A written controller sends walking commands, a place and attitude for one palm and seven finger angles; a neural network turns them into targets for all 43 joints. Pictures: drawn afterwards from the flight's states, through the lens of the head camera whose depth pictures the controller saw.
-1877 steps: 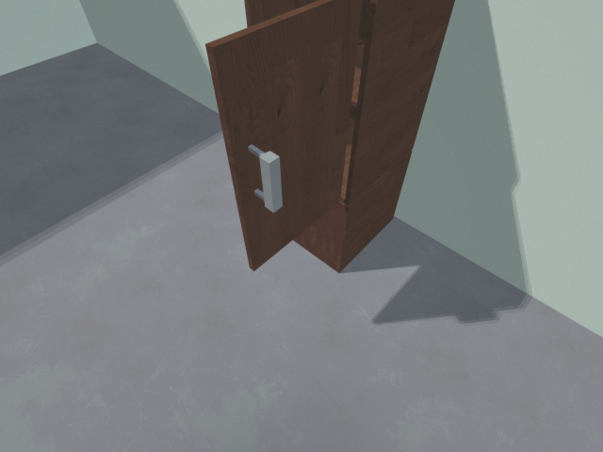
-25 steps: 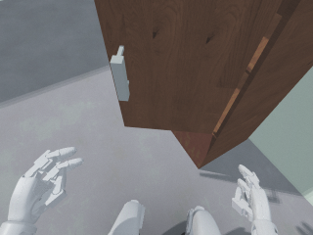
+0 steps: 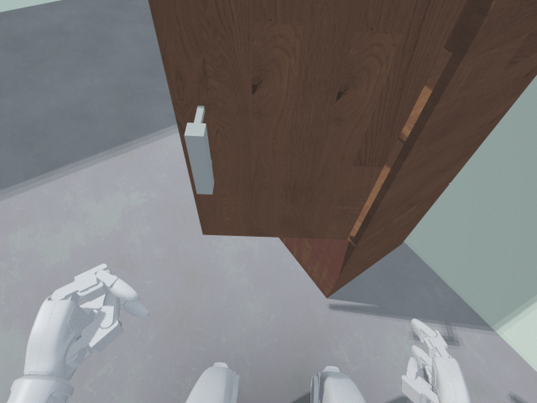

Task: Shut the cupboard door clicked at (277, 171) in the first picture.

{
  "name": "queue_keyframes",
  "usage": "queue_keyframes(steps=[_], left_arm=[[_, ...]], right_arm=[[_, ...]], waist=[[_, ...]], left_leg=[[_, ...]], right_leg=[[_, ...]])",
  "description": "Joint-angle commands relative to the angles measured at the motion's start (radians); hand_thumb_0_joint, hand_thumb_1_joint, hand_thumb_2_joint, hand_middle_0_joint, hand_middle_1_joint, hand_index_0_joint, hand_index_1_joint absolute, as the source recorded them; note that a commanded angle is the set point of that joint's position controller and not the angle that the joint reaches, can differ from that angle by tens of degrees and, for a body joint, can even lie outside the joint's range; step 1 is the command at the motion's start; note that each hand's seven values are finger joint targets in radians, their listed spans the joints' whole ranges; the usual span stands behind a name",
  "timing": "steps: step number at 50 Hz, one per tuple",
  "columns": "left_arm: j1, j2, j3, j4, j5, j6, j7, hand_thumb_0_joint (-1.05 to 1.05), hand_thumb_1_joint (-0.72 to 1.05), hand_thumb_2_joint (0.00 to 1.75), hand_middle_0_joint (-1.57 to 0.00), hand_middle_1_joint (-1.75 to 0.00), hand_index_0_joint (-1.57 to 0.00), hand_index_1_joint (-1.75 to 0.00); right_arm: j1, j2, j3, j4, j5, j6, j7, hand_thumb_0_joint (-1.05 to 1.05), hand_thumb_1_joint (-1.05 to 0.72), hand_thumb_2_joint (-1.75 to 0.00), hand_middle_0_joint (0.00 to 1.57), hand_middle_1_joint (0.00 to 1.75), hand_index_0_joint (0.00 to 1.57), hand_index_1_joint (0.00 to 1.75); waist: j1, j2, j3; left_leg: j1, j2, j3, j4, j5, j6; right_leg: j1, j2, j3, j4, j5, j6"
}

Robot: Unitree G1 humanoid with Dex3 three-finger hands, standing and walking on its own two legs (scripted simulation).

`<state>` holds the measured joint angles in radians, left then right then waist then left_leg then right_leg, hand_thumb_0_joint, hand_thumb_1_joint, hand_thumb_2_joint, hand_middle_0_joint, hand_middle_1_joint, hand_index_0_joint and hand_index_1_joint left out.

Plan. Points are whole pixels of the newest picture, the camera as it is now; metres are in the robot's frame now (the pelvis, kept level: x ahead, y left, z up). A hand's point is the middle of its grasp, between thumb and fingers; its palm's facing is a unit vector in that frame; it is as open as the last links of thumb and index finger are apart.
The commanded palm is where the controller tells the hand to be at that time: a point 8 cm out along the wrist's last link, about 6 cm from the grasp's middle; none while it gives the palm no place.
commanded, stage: raise the hand and make a fist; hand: left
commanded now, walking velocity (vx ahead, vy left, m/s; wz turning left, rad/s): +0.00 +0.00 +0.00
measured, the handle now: (203, 151) +0.48 +0.15 +0.08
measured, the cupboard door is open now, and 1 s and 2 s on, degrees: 55 55 55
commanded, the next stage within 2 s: bring the fist close to the handle in 0.92 s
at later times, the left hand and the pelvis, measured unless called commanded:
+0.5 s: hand (133, 289) +0.24 +0.19 +0.07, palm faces +0.03 -1.00 -0.03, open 3.1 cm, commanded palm +0.22 +0.24 +0.08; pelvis +0.02 +0.00 +0.02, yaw +0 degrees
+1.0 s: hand (145, 287) +0.25 +0.18 +0.08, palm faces +0.04 -1.00 -0.04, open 3.1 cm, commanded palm +0.22 +0.23 +0.08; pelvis +0.02 -0.01 +0.02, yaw +0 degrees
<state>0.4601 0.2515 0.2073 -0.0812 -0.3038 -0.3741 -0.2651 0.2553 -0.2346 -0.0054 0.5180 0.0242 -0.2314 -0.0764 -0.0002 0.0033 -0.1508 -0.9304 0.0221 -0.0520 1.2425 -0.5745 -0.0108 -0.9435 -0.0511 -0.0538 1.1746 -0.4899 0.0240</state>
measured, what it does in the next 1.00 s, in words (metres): stands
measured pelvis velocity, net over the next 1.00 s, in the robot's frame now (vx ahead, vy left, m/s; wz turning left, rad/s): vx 0.02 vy -0.01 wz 0.00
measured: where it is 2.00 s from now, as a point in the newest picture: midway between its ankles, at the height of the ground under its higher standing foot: outside the picture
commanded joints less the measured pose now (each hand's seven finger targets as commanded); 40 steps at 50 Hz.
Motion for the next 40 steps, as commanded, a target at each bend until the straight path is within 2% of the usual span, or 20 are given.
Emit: queue_keyframes(steps=[1, 3, 9, 11, 12, 13, 16, 18, 20, 21, 23, 25, 26, 28, 36, 40], left_arm=[[-0.004, 0.107, 0.072, -0.225, -0.016, -0.059, 0.023, 0.00, 0.90, 0.90, -1.12, -1.30, -1.12, -1.30], [-0.014, 0.112, 0.069, -0.212, -0.010, -0.046, 0.029, 0.00, 0.90, 0.90, -1.15, -1.34, -1.15, -1.34], [-0.046, 0.096, 0.042, -0.221, 0.003, -0.034, 0.039, 0.00, 0.90, 0.90, -1.26, -1.46, -1.26, -1.46], [-0.056, 0.094, 0.043, -0.229, 0.001, -0.036, 0.040, 0.00, 0.90, 0.90, -1.30, -1.50, -1.30, -1.50], [-0.053, 0.091, 0.041, -0.221, 0.004, -0.034, 0.041, 0.00, 0.90, 0.90, -1.30, -1.50, -1.30, -1.50], [-0.061, 0.103, 0.050, -0.216, 0.004, -0.032, 0.042, 0.00, 0.90, 0.90, -1.30, -1.50, -1.30, -1.50], [-0.086, 0.086, 0.032, -0.220, 0.005, -0.027, 0.038, 0.00, 0.90, 0.90, -1.30, -1.50, -1.30, -1.50], [-0.096, 0.100, 0.039, -0.213, 0.007, -0.019, 0.041, 0.00, 0.90, 0.90, -1.30, -1.50, -1.30, -1.50], [-0.103, 0.094, 0.030, -0.229, 0.013, -0.018, 0.045, 0.00, 0.90, 0.90, -1.30, -1.50, -1.30, -1.50], [-0.108, 0.092, 0.026, -0.244, 0.014, -0.018, 0.047, 0.00, 0.90, 0.90, -1.30, -1.50, -1.30, -1.50], [-0.107, 0.100, 0.034, -0.222, 0.013, -0.010, 0.054, 0.00, 0.90, 0.90, -1.30, -1.50, -1.30, -1.50], [-0.122, 0.089, 0.021, -0.235, 0.019, -0.008, 0.061, 0.00, 0.90, 0.90, -1.30, -1.50, -1.30, -1.50], [-0.123, 0.085, 0.021, -0.218, 0.018, -0.005, 0.064, 0.00, 0.90, 0.90, -1.30, -1.50, -1.30, -1.50], [-0.100, 0.091, 0.037, -0.179, 0.013, -0.001, 0.065, 0.00, 0.90, 0.90, -1.30, -1.50, -1.30, -1.50], [-0.120, 0.087, 0.027, -0.204, 0.021, -0.036, 0.072, 0.00, 0.90, 0.90, -1.30, -1.50, -1.30, -1.50], [-0.119, 0.084, 0.028, -0.180, 0.019, -0.047, 0.069, 0.00, 0.90, 0.90, -1.30, -1.50, -1.30, -1.50]], right_arm=[[-0.063, -0.122, -0.050, -0.174, -0.002, -0.050, -0.003, 0.00, -0.90, -0.90, 0.20, 0.30, 0.20, 0.30], [-0.060, -0.125, -0.045, -0.175, -0.005, -0.040, -0.002, 0.00, -0.90, -0.90, 0.20, 0.30, 0.20, 0.30], [-0.050, -0.125, -0.039, -0.190, -0.009, -0.024, 0.004, 0.00, -0.90, -0.90, 0.20, 0.30, 0.20, 0.30], [-0.046, -0.123, -0.039, -0.189, -0.010, -0.022, 0.005, 0.00, -0.90, -0.90, 0.20, 0.30, 0.20, 0.30], [-0.043, -0.123, -0.039, -0.190, -0.008, -0.020, 0.006, 0.00, -0.90, -0.90, 0.20, 0.30, 0.20, 0.30], [-0.043, -0.125, -0.038, -0.190, -0.011, -0.015, 0.004, 0.00, -0.90, -0.90, 0.20, 0.30, 0.20, 0.30], [-0.037, -0.123, -0.038, -0.194, -0.009, -0.012, 0.005, 0.00, -0.90, -0.90, 0.20, 0.30, 0.20, 0.30], [-0.038, -0.125, -0.035, -0.190, -0.010, -0.006, 0.003, 0.00, -0.90, -0.90, 0.20, 0.30, 0.20, 0.30], [-0.033, -0.123, -0.036, -0.197, -0.008, -0.003, 0.005, 0.00, -0.90, -0.90, 0.20, 0.30, 0.20, 0.30], [-0.035, -0.123, -0.036, -0.198, -0.008, -0.004, 0.005, 0.00, -0.90, -0.90, 0.20, 0.30, 0.20, 0.30], [-0.031, -0.122, -0.034, -0.195, -0.009, 0.002, 0.003, 0.00, -0.90, -0.90, 0.20, 0.30, 0.20, 0.30], [-0.029, -0.120, -0.034, -0.199, -0.008, 0.003, 0.005, 0.00, -0.90, -0.90, 0.20, 0.30, 0.20, 0.30], [-0.026, -0.120, -0.034, -0.197, -0.008, 0.005, 0.005, 0.00, -0.90, -0.90, 0.20, 0.30, 0.20, 0.30], [-0.026, -0.122, -0.036, -0.192, -0.009, 0.010, 0.005, 0.00, -0.90, -0.90, 0.20, 0.30, 0.20, 0.30], [-0.030, -0.118, -0.039, -0.195, -0.009, 0.013, 0.009, 0.00, -0.90, -0.90, 0.20, 0.30, 0.20, 0.30], [-0.030, -0.120, -0.042, -0.191, -0.009, 0.015, 0.009, 0.00, -0.90, -0.90, 0.20, 0.30, 0.20, 0.30]], waist=[[0.016, 0.066, -0.195], [0.015, 0.077, -0.165], [0.005, 0.058, -0.178], [0.006, 0.069, -0.193], [0.003, 0.047, -0.184], [0.008, 0.054, -0.182], [-0.003, 0.047, -0.191], [0.001, 0.060, -0.185], [0.000, 0.049, -0.207], [0.003, 0.066, -0.215], [0.003, 0.061, -0.194], [0.001, 0.068, -0.206], [-0.004, 0.048, -0.194], [0.005, 0.020, -0.191], [0.005, 0.051, -0.207], [0.001, 0.026, -0.203]], left_leg=[[0.121, -0.036, 0.004, -0.260, 0.210, 0.018], [0.119, -0.034, -0.002, -0.269, 0.213, 0.015], [0.140, -0.033, 0.004, -0.270, 0.247, 0.014], [0.155, -0.033, 0.006, -0.270, 0.265, 0.011], [0.156, -0.031, 0.006, -0.272, 0.267, 0.011], [0.151, -0.033, 0.004, -0.270, 0.281, 0.013], [0.162, -0.033, 0.012, -0.266, 0.290, 0.013], [0.160, -0.033, 0.011, -0.268, 0.287, 0.014], [0.182, -0.032, 0.012, -0.277, 0.309, 0.013], [0.189, -0.032, 0.014, -0.277, 0.325, 0.012], [0.185, -0.034, 0.015, -0.278, 0.337, 0.013], [0.199, -0.033, 0.018, -0.287, 0.333, 0.011], [0.191, -0.033, 0.021, -0.287, 0.325, 0.012], [0.171, -0.035, 0.022, -0.283, 0.332, 0.013], [0.192, -0.035, 0.033, -0.287, 0.347, 0.013], [0.174, -0.035, 0.038, -0.278, 0.332, 0.015]], right_leg=[[0.190, 0.061, -0.023, -0.171, 0.080, -0.043], [0.191, 0.066, -0.028, -0.173, 0.085, -0.048], [0.216, 0.063, -0.030, -0.182, 0.128, -0.045], [0.222, 0.063, -0.030, -0.181, 0.148, -0.045], [0.222, 0.064, -0.033, -0.184, 0.152, -0.044], [0.235, 0.066, -0.031, -0.182, 0.166, -0.047], [0.238, 0.062, -0.026, -0.190, 0.186, -0.042], [0.249, 0.064, -0.024, -0.195, 0.183, -0.045], [0.263, 0.062, -0.026, -0.195, 0.206, -0.043], [0.269, 0.060, -0.024, -0.195, 0.222, -0.044], [0.281, 0.063, -0.024, -0.201, 0.239, -0.045], [0.283, 0.060, -0.026, -0.205, 0.235, -0.043], [0.283, 0.060, -0.025, -0.212, 0.233, -0.040], [0.306, 0.061, -0.020, -0.214, 0.244, -0.043], [0.312, 0.054, -0.012, -0.215, 0.269, -0.041], [0.314, 0.052, -0.004, -0.219, 0.263, -0.037]])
